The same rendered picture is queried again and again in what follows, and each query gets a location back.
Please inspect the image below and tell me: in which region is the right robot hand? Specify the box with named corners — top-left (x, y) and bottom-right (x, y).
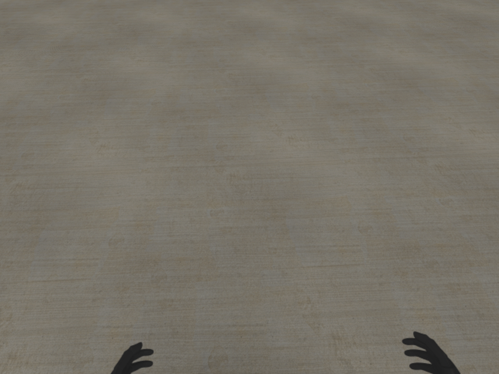
top-left (402, 331), bottom-right (461, 374)

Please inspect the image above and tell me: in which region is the left robot hand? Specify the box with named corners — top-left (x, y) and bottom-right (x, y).
top-left (111, 342), bottom-right (154, 374)

